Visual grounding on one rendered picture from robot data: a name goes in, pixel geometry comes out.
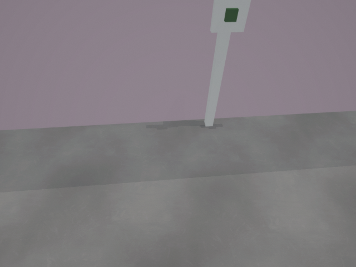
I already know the panel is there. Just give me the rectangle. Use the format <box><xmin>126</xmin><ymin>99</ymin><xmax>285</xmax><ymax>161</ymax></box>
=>
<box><xmin>204</xmin><ymin>0</ymin><xmax>251</xmax><ymax>126</ymax></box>

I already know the button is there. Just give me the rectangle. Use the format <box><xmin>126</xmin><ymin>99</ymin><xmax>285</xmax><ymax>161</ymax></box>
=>
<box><xmin>224</xmin><ymin>8</ymin><xmax>239</xmax><ymax>22</ymax></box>

